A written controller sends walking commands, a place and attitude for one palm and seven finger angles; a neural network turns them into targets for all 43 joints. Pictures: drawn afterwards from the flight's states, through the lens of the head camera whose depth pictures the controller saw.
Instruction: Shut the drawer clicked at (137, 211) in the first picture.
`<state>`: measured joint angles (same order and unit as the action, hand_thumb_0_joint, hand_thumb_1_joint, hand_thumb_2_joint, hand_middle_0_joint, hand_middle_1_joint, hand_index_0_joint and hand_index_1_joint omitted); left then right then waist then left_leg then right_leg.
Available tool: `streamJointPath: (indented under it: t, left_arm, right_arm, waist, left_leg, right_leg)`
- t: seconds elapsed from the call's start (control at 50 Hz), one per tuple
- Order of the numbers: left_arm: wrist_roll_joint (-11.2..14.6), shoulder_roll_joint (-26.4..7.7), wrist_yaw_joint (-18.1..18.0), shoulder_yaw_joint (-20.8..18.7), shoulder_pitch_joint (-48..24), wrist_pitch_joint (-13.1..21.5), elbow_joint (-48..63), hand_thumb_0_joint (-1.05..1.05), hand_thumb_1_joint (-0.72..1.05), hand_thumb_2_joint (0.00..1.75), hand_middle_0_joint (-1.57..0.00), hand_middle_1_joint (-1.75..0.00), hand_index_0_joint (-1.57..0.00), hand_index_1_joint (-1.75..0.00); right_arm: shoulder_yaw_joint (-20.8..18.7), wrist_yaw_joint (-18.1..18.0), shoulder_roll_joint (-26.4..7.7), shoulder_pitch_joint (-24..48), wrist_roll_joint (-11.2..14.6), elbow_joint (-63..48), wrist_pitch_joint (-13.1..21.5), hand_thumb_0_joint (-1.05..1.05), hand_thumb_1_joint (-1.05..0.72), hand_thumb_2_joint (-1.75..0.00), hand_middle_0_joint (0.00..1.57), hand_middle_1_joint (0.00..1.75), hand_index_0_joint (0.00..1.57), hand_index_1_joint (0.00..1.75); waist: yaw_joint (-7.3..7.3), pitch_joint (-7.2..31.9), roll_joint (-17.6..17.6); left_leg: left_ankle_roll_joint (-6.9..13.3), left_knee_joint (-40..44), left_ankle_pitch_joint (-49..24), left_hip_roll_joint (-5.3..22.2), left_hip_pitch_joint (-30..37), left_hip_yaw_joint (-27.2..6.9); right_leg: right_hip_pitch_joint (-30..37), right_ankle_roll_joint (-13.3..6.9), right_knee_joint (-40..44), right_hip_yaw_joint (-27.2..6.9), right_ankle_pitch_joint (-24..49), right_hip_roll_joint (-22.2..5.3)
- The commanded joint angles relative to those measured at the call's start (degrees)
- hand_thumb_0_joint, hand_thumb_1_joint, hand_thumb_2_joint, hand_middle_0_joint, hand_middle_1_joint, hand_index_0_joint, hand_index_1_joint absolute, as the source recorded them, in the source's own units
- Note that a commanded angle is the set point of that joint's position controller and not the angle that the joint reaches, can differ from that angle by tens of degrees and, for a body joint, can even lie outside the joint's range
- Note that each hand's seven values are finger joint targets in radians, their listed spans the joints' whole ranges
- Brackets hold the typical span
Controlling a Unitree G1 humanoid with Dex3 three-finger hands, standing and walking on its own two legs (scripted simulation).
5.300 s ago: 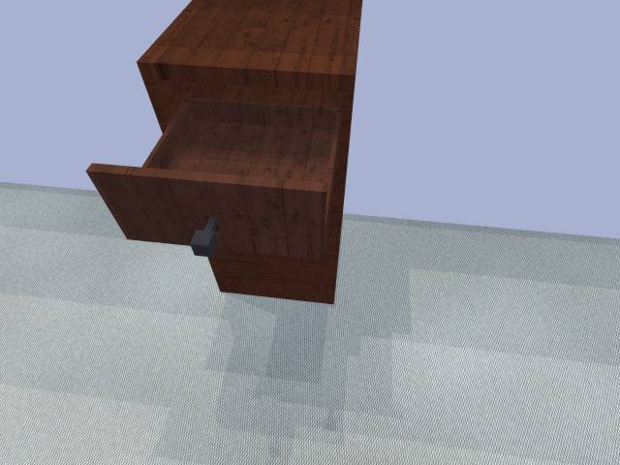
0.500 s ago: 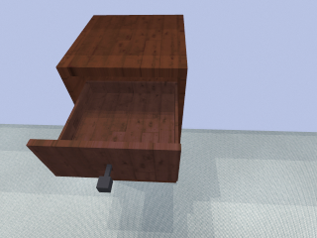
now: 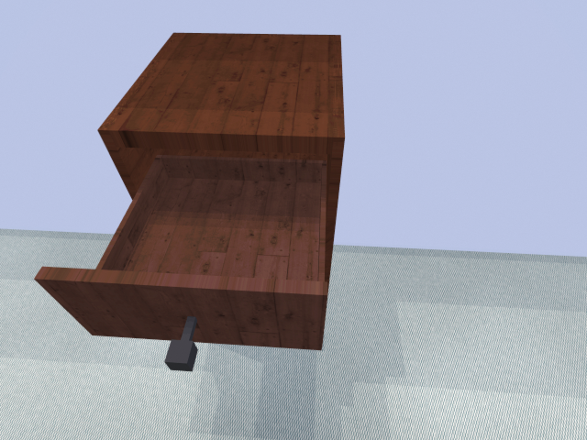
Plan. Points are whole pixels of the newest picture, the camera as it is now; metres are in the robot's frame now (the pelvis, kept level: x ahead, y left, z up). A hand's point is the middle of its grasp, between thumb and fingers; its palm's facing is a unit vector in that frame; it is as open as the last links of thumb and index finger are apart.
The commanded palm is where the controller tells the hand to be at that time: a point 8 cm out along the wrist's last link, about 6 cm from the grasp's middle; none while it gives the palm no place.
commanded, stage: look again from close up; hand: left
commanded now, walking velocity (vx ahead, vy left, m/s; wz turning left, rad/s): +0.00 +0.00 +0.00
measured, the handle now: (185, 343) +0.25 +0.17 -0.01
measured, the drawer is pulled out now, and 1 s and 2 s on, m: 0.28 0.28 0.28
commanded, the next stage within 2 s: shuffle to correct the standing spot in 0.54 s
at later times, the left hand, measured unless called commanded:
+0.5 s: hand out of the picture +0.00 +0.15 -0.17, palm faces +0.03 -0.98 -0.20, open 7.3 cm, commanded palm none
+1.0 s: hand out of the picture +0.01 +0.16 -0.17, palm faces +0.02 -0.97 -0.26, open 7.4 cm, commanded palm none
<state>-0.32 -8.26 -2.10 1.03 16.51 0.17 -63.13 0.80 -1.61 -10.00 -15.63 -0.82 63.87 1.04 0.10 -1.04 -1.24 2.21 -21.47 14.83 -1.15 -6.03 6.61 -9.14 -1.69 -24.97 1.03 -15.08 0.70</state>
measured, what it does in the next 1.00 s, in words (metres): stands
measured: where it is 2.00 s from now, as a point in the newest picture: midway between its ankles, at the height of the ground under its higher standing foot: outside the picture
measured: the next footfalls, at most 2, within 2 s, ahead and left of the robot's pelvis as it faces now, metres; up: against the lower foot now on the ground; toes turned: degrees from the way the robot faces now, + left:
none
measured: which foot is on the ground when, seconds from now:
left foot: down 0.00-1.00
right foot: down 0.00-1.00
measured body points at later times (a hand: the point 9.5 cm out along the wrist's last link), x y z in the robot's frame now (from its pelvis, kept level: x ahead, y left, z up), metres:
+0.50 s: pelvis +0.00 -0.02 +0.00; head +0.01 -0.03 +0.45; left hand +0.00 +0.20 -0.15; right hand -0.01 -0.23 -0.17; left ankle -0.03 +0.09 -0.74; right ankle -0.02 -0.10 -0.74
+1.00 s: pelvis -0.03 -0.03 -0.01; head -0.01 -0.05 +0.44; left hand +0.01 +0.21 -0.15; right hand +0.00 -0.26 -0.17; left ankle -0.03 +0.09 -0.74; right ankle -0.02 -0.10 -0.74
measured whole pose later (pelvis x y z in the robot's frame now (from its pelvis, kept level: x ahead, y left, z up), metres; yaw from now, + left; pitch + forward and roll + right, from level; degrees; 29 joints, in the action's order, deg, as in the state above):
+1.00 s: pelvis -0.03 -0.03 -0.01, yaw +0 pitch +0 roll +1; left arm -0.8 -9.8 -2.5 -1.0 13.7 -1.4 -57.4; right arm -1.7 -1.8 -9.9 -13.2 -0.8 59.6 -1.4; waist -0.2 -3.5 -0.7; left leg 0.2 -28.9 15.5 1.0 -12.9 6.4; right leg -15.8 -4.2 -31.6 1.6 -15.6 2.4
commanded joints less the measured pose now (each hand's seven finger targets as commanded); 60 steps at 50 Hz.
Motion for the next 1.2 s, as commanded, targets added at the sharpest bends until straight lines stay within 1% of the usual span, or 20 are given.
streamJointPath:
  t: [0.0,0.14,0.2,0.32,0.38,0.58,0.62,0.7,0.74,0.78,0.86,0.9,0.92,0.96,0.98,1.0,1.04,1.06,1.08,1.18]
  left_arm:
    - [-0.1,-6.2,-0.4,-0.8,2.9,1.1,2.0,0.00,0.90,0.90,-0.20,-0.30,-0.20,-0.30]
    - [-0.1,-5.9,-0.4,-0.7,4.0,1.3,1.4,0.00,0.90,0.90,-0.20,-0.30,-0.20,-0.30]
    - [-0.1,-5.6,-0.4,-0.7,4.1,1.2,1.3,0.00,0.90,0.90,-0.20,-0.30,-0.20,-0.30]
    - [0.0,-5.5,-0.5,-0.7,4.7,1.4,1.2,0.00,0.90,0.90,-0.20,-0.30,-0.20,-0.30]
    - [0.0,-5.5,-0.5,-0.7,4.6,1.3,1.3,0.00,0.90,0.90,-0.20,-0.30,-0.20,-0.30]
    - [0.1,-5.4,-0.5,-0.8,4.8,1.4,1.5,0.00,0.90,0.90,-0.20,-0.30,-0.20,-0.30]
    - [0.0,-5.4,-0.5,-0.9,4.9,1.4,1.6,0.00,0.90,0.90,-0.20,-0.30,-0.20,-0.30]
    - [0.0,-6.6,-0.9,-1.6,4.0,0.9,3.1,0.00,0.90,0.90,-0.20,-0.30,-0.20,-0.30]
    - [-0.1,-7.3,-1.1,-2.1,3.8,0.6,4.0,0.00,0.90,0.90,-0.20,-0.30,-0.20,-0.30]
    - [-0.2,-7.8,-1.1,-2.6,3.4,0.3,5.0,0.00,0.90,0.90,-0.20,-0.30,-0.20,-0.30]
    - [-0.5,-8.7,-1.0,-3.5,1.9,-0.5,7.5,0.00,0.90,0.90,-0.20,-0.30,-0.20,-0.30]
    - [-0.6,-8.9,-0.9,-3.6,1.0,-0.8,8.7,0.00,0.90,0.90,-0.20,-0.30,-0.20,-0.30]
    - [-0.6,-8.7,-0.9,-3.4,0.7,-0.7,8.9,0.00,0.90,0.90,-0.20,-0.30,-0.20,-0.30]
    - [-0.7,-9.2,-0.8,-3.1,-0.7,-0.5,9.4,0.00,0.90,0.90,-0.20,-0.30,-0.20,-0.30]
    - [-0.7,-9.1,-0.6,-2.8,-1.0,-0.4,9.2,0.00,0.90,0.90,-0.20,-0.30,-0.20,-0.30]
    - [-0.7,-9.2,-0.4,-2.8,-1.7,-0.5,9.2,0.00,0.90,0.90,-0.20,-0.30,-0.20,-0.30]
    - [-0.9,-9.2,-0.1,-2.9,-1.7,-0.4,8.7,0.00,0.90,0.90,-0.20,-0.30,-0.20,-0.30]
    - [-0.9,-9.3,0.0,-2.9,-1.7,-0.5,8.6,0.00,0.90,0.90,-0.20,-0.30,-0.20,-0.30]
    - [-0.8,-9.1,0.1,-2.9,-1.1,-0.5,8.5,0.00,0.90,0.90,-0.20,-0.30,-0.20,-0.30]
    - [-0.5,-6.9,0.6,-2.5,1.8,-0.1,7.5,0.00,0.90,0.90,-0.20,-0.30,-0.20,-0.30]
  right_arm:
    - [-0.8,-0.3,-4.8,-4.1,0.3,-1.0,0.8,0.00,-0.90,-0.90,0.20,0.30,0.20,0.30]
    - [-0.7,-0.4,-4.3,-4.6,0.3,-0.4,1.0,0.00,-0.90,-0.90,0.20,0.30,0.20,0.30]
    - [-0.7,-0.5,-4.1,-4.8,0.3,-0.1,1.0,0.00,-0.90,-0.90,0.20,0.30,0.20,0.30]
    - [-0.8,-0.5,-3.6,-5.2,0.4,0.3,1.0,0.00,-0.90,-0.90,0.20,0.30,0.20,0.30]
    - [-0.7,-0.6,-3.2,-5.3,0.4,0.5,0.9,0.00,-0.90,-0.90,0.20,0.30,0.20,0.30]
    - [-0.6,-0.6,-2.7,-6.2,0.4,0.8,0.9,0.00,-0.90,-0.90,0.20,0.30,0.20,0.30]
    - [-0.6,-0.6,-2.8,-6.3,0.4,1.0,1.0,0.00,-0.90,-0.90,0.20,0.30,0.20,0.30]
    - [-1.3,-0.9,-3.2,-5.2,0.7,-0.3,0.7,0.00,-0.90,-0.90,0.20,0.30,0.20,0.30]
    - [-1.9,-1.0,-3.6,-5.1,0.7,-1.3,0.3,0.00,-0.90,-0.90,0.20,0.30,0.20,0.30]
    - [-2.5,-1.0,-4.0,-4.3,0.6,-2.4,-0.2,0.00,-0.90,-0.90,0.20,0.30,0.20,0.30]
    - [-3.5,-0.8,-5.1,-3.1,0.4,-4.8,-1.4,0.00,-0.90,-0.90,0.20,0.30,0.20,0.30]
    - [-3.7,-0.6,-5.3,-2.6,0.3,-6.0,-1.8,0.00,-0.90,-0.90,0.20,0.30,0.20,0.30]
    - [-3.7,-0.4,-4.8,-2.3,0.2,-6.3,-1.7,0.00,-0.90,-0.90,0.20,0.30,0.20,0.30]
    - [-3.4,0.0,-3.9,-3.0,0.2,-6.4,-1.7,0.00,-0.90,-0.90,0.20,0.30,0.20,0.30]
    - [-3.1,0.1,-3.5,-3.3,0.0,-5.9,-1.8,0.00,-0.90,-0.90,0.20,0.30,0.20,0.30]
    - [-2.8,0.4,-3.7,-3.6,-0.2,-5.5,-1.8,0.00,-0.90,-0.90,0.20,0.30,0.20,0.30]
    - [-2.6,0.8,-3.8,-5.3,-0.6,-4.4,-1.7,0.00,-0.90,-0.90,0.20,0.30,0.20,0.30]
    - [-2.4,0.9,-3.8,-6.6,-0.7,-3.9,-1.7,0.00,-0.90,-0.90,0.20,0.30,0.20,0.30]
    - [-2.3,0.9,-3.7,-7.4,-0.8,-3.4,-1.5,0.00,-0.90,-0.90,0.20,0.30,0.20,0.30]
    - [-1.7,0.4,-4.0,-6.7,-0.7,-3.0,-0.2,0.00,-0.90,-0.90,0.20,0.30,0.20,0.30]
  waist:
    - [-0.47,-2.2,1.4]
    - [-0.41,-1.1,1.6]
    - [-0.24,-2.5,1.2]
    - [-0.22,-2.0,1.9]
    - [-0.17,-3.3,2.0]
    - [-0.22,-2.7,1.8]
    - [-0.14,-2.3,1.5]
    - [-0.08,-2.5,1.1]
    - [-0.13,0.0,1.4]
    - [-0.18,0.5,0.9]
    - [-0.43,1.8,1.0]
    - [-0.54,1.3,1.4]
    - [-0.49,1.7,1.9]
    - [-1.07,1.5,5.4]
    - [-1.18,0.1,4.9]
    - [-1.18,-2.5,5.2]
    - [-1.51,-5.2,5.7]
    - [-1.72,-5.8,5.3]
    - [-1.66,-5.2,3.5]
    - [0.19,-5.4,-1.8]
  left_leg:
    - [0.1,3.2,-11.6,8.1,0.5,-7.3]
    - [0.0,2.8,-12.6,8.1,1.1,-7.2]
    - [0.0,3.1,-11.7,8.1,0.2,-7.1]
    - [-0.1,2.6,-11.6,8.0,0.4,-6.9]
    - [-0.1,3.0,-9.9,8.0,-0.6,-6.9]
    - [-0.2,3.0,-10.1,8.0,-0.7,-6.9]
    - [-0.3,2.6,-10.7,8.0,-0.6,-6.8]
    - [-0.5,0.9,-17.9,8.8,-0.8,-6.9]
    - [-0.4,-0.9,-20.5,9.0,-0.3,-6.6]
    - [-0.4,-2.4,-21.4,9.3,-0.2,-6.3]
    - [-0.4,-5.3,-17.8,9.4,-2.4,-6.4]
    - [-0.2,-5.4,-12.8,9.2,-4.2,-6.7]
    - [-0.2,-5.2,-7.8,8.4,-4.8,-6.5]
    - [-0.8,-4.9,1.9,6.1,-5.6,-5.5]
    - [-0.8,-3.2,5.6,5.6,-4.8,-5.7]
    - [-0.7,-2.6,6.9,5.3,-5.3,-5.8]
    - [-0.6,-2.1,7.9,4.7,-4.3,-5.6]
    - [-0.4,-1.7,8.5,4.6,-4.2,-5.5]
    - [-0.1,0.3,9.9,5.1,-4.1,-6.3]
    - [0.9,6.3,12.5,7.9,-9.2,-10.0]
  right_leg:
    - [-3.2,-1.4,4.5,-7.0,13.1,-6.7]
    - [-2.2,-1.6,4.7,-7.0,14.8,-6.8]
    - [-2.6,-1.5,4.9,-6.8,13.6,-6.7]
    - [-2.1,-1.7,5.1,-7.2,15.3,-6.8]
    - [-2.3,-1.7,5.5,-7.1,14.2,-6.6]
    - [-1.7,-1.8,5.6,-7.1,14.6,-6.5]
    - [-1.5,-1.8,5.4,-7.1,15.3,-6.6]
    - [-2.7,-1.7,2.5,-7.6,22.7,-7.3]
    - [-2.4,-1.9,0.6,-7.7,25.3,-7.7]
    - [-3.4,-2.0,-0.9,-7.8,26.4,-7.8]
    - [-5.4,-2.5,-3.1,-8.4,23.4,-7.9]
    - [-6.7,-2.7,-2.9,-8.8,18.6,-7.5]
    - [-6.8,-2.7,-1.1,-9.9,14.5,-7.8]
    - [-7.8,-3.1,4.1,-12.8,3.4,-9.0]
    - [-9.9,-3.0,7.6,-13.1,-6.6,-8.7]
    - [-12.2,-2.5,10.1,-13.2,-15.1,-7.8]
    - [-15.8,-1.8,13.4,-12.8,-21.9,-7.0]
    - [-16.5,-1.5,13.7,-12.1,-22.5,-6.5]
    - [-15.2,-1.4,12.9,-11.2,-21.9,-5.6]
    - [-8.5,-1.7,5.8,-7.3,-11.1,-3.1]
